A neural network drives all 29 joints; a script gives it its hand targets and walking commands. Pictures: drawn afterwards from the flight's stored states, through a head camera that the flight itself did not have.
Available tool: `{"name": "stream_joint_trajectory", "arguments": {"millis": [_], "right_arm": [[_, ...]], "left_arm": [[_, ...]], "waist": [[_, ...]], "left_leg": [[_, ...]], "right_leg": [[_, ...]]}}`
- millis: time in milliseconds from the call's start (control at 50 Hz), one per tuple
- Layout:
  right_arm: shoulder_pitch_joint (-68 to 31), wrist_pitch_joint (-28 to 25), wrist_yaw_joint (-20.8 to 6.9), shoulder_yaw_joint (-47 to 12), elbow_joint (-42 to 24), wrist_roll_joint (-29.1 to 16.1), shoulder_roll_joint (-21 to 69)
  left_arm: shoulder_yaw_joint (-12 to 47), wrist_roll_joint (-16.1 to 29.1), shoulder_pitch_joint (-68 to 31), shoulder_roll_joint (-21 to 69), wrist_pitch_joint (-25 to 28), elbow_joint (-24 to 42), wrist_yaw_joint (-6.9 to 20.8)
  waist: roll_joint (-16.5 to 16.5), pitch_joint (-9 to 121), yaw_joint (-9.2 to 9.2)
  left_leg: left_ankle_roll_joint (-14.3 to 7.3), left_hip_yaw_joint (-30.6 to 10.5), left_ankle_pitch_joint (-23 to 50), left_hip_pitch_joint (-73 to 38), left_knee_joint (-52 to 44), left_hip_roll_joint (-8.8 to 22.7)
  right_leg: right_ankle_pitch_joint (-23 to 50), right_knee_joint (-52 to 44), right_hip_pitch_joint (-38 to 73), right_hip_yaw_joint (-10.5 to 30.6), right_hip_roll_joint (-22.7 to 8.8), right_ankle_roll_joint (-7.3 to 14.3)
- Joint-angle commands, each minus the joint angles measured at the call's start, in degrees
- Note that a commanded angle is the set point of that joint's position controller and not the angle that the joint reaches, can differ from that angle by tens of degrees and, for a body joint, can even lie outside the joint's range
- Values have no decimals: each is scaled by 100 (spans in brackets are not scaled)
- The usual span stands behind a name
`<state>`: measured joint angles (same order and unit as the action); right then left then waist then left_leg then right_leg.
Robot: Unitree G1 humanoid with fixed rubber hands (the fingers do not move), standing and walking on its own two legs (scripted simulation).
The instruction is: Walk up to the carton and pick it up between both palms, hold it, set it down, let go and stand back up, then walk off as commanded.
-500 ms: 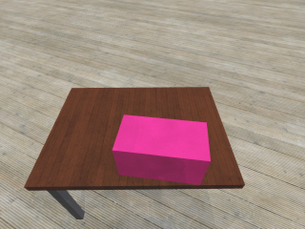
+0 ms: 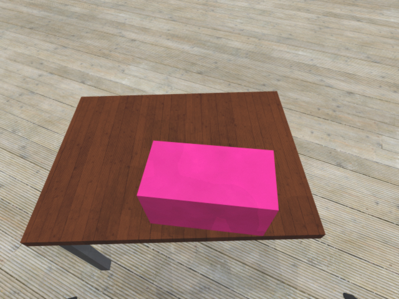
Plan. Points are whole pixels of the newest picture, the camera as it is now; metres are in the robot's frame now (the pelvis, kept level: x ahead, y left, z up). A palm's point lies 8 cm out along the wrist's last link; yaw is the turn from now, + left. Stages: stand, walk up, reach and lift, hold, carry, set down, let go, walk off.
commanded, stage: walk off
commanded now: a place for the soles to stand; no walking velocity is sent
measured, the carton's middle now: (208, 188) +0.41 -0.01 -0.12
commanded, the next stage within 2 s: none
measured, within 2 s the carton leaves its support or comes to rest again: neither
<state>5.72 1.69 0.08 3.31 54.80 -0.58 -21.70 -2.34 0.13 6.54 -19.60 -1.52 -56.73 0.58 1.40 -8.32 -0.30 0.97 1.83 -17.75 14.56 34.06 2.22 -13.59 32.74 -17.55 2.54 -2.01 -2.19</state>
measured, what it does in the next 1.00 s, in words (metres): walks backwards: right foot, then left foot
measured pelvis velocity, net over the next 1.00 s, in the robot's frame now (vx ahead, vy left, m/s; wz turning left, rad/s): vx -0.17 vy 0.02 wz -0.03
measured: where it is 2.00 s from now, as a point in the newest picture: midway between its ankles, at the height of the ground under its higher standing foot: outside the picture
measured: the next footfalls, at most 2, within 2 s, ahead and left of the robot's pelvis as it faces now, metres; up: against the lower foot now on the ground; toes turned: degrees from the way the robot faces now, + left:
right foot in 0.30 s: +0.01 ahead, -0.12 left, +0.00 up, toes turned +3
left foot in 0.74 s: -0.10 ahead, +0.12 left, +0.00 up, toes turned -4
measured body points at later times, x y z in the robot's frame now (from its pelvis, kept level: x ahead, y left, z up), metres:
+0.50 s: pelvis -0.06 -0.02 -0.01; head +0.03 -0.06 +0.43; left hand +0.05 +0.28 -0.12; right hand +0.03 -0.34 -0.15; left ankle -0.09 +0.13 -0.64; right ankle -0.03 -0.12 -0.73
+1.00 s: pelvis -0.17 +0.02 +0.00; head -0.10 +0.07 +0.44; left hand -0.07 +0.34 -0.15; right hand -0.06 -0.30 -0.08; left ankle -0.14 +0.12 -0.73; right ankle -0.21 -0.14 -0.64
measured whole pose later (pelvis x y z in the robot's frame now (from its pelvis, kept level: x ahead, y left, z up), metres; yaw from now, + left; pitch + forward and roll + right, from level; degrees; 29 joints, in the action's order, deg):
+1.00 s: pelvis -0.17 +0.02 +0.00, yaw -2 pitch -3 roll -2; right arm 11.0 1.7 1.9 2.9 41.0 0.3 -20.0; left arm -5.5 -0.4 12.2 -24.7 -5.2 -44.5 -1.6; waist -4.5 -12.4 0.3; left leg -1.8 -2.7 -19.0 17.0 39.2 -0.6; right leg -30.5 70.4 -24.3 12.1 9.3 0.4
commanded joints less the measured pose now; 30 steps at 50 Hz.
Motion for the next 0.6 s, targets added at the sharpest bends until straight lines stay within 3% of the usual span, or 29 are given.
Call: {"name": "stream_joint_trajectory", "arguments": {"millis": [0, 20, 40, 80, 100, 120, 140, 160, 180, 220, 240, 260, 280, 300, 320, 340, 360, 380, 420, 460, 480, 520, 540, 560, 580], "right_arm": [[501, 33, 85, 391, -649, -33, -1130], [545, 50, 75, 390, -711, -4, -1118], [665, 56, 59, 394, -876, 18, -1152], [441, 33, 67, 465, -1040, 58, -1455], [364, 17, 64, 487, -1129, 92, -1602], [231, -3, 81, 525, -1255, 139, -1760], [302, 1, 91, 555, -1303, 87, -1799], [162, -2, 114, 544, -1451, 66, -1789], [-26, -32, 131, 531, -1529, 40, -1653], [-181, 3, 168, 504, -1565, 69, -1473], [-155, 70, 156, 498, -1525, 107, -1527], [143, 115, 177, 456, -1454, 136, -1303], [653, 150, 201, 374, -1368, 52, -1074], [673, 201, 274, 356, -1328, 9, -904], [554, 205, 277, 421, -1366, 7, -1104], [468, 229, 294, 431, -1407, -29, -1071], [524, 253, 305, 409, -1430, -30, -1059], [667, 235, 315, 440, -1374, -47, -1089], [842, 230, 343, 483, -1419, -28, -1209], [816, 198, 350, 451, -1428, 12, -1183], [894, 172, 332, 433, -1452, 20, -1186], [667, 145, 287, 410, -1482, 63, -1118], [710, 128, 266, 429, -1453, 63, -1200], [768, 131, 260, 449, -1494, 68, -1201], [887, 138, 237, 395, -1490, 123, -1123]], "left_arm": [[-411, -50, -86, -1478, -42, 711, -61], [-408, -59, -43, -1424, -62, 774, -43], [-454, -100, -28, -1396, -85, 969, -49], [-385, -97, -37, -1169, -110, 1029, -56], [-427, -80, -12, -1077, -152, 1056, -91], [-477, -99, -33, -1118, -178, 1149, -109], [-497, -91, 62, -1261, -197, 1143, -104], [-524, -74, 212, -1250, -187, 1227, -104], [-563, -18, 425, -1293, -180, 1243, -105], [-528, -27, 651, -1271, -122, 1227, -59], [-497, -83, 848, -1223, -61, 1267, -78], [-551, -147, 633, -1380, -3, 1267, -76], [-578, -218, 434, -1757, 24, 1302, -89], [-591, -146, 134, -1854, -1, 1314, -90], [-670, -202, 252, -1904, 22, 1604, -129], [-672, -228, 158, -1848, 27, 1701, -174], [-681, -245, 66, -1724, 26, 1632, -198], [-646, -243, -79, -1570, -23, 1627, -242], [-630, -218, -212, -1460, -37, 1665, -281], [-620, -237, 90, -1316, -32, 1761, -269], [-618, -225, 169, -1320, -30, 1824, -276], [-629, -241, 289, -1382, -66, 1750, -279], [-639, -238, 404, -1444, -65, 1795, -283], [-645, -223, 385, -1462, -58, 1859, -276], [-655, -227, 431, -1504, -72, 1829, -271]], "waist": [[-453, 1340, -82], [-541, 1359, -80], [-510, 1525, -143], [520, 1309, -206], [1005, 1120, -179], [1138, 858, -125], [881, 976, -137], [739, 796, -47], [1067, 826, 80], [1064, 1005, 218], [823, 1037, 299], [177, 828, 157], [-801, 1161, -92], [-1667, 1106, -124], [-1294, 1228, 170], [-1246, 960, 142], [-1108, 858, 32], [-1219, 1013, 26], [-1081, 1105, -18], [-998, 930, 159], [-1231, 960, 161], [-1299, 848, 260], [-1270, 893, 320], [-1321, 919, 325], [-1174, 996, 289]], "left_leg": [[-426, -348, 1740, -424, 346, 207], [-456, -347, 1546, -409, 512, 138], [-632, -538, 1655, -346, 388, 339], [-1088, -1221, 2075, 10, -547, 1048], [-1419, -1727, 2586, 196, -837, 1495], [-1619, -2057, 3111, 277, -971, 1823], [-1699, -2162, 3020, 260, -920, 1939], [-1700, -1823, 2967, 396, -776, 1936], [-1612, -1652, 3065, 238, -564, 1885], [-1179, -1114, 3279, -340, 118, 1442], [-896, -798, 3135, -559, 589, 1120], [-633, -590, 2759, -76, 1335, 587], [-373, -393, 1088, 565, 2097, 6], [-288, -442, -1910, 1267, 3156, -764], [-300, -1308, -2079, 913, 3615, -1015], [-346, -1581, -1847, 993, 3951, -1099], [-321, -1538, -1624, 1194, 4103, -1114], [-262, -1518, -1318, 1319, 4203, -1126], [-180, -1374, -1240, 1474, 4300, -1071], [-82, -1326, -1261, 1662, 4033, -1049], [-70, -1233, -1292, 1579, 3661, -976], [-57, -1268, -1346, 1564, 3135, -884], [-58, -1280, -1360, 1585, 2935, -919], [-88, -1207, -1465, 1306, 2755, -840], [-91, -1247, -1485, 1211, 2556, -827]], "right_leg": [[2357, 169, 157, 681, -588, 998], [2162, 114, 8, 642, -487, 986], [2074, 560, 116, 569, -369, 1019], [978, 1656, 38, 229, 353, 598], [-809, 2360, -116, -6, 675, 443], [-2071, 2655, -274, 95, 677, 431], [-2211, 3233, -324, 349, 741, 499], [-2164, 3326, -414, 505, 692, 550], [-2019, 2875, -364, 560, 439, 596], [-1448, 1129, -151, 417, 99, 644], [-421, -125, 75, 290, 103, 657], [1229, -913, 543, 931, -70, 627], [2802, -608, 1093, 2103, -720, 848], [4063, -485, 1026, 2669, -1341, 1301], [3606, -650, 383, 3068, -1523, 1612], [3522, -658, 280, 2654, -1340, 1468], [3625, -498, 485, 2184, -1148, 1379], [3383, -336, 780, 1819, -946, 1285], [3362, -165, 1177, 1812, -1029, 1405], [3367, -172, 1419, 1908, -1046, 1343], [3449, -79, 1500, 1737, -1048, 1517], [3014, -181, 1499, 1827, -1062, 1511], [2889, -268, 1659, 1978, -1061, 1377], [2928, -252, 1457, 1866, -1163, 1563], [2626, -285, 1332, 1891, -1159, 1603]]}}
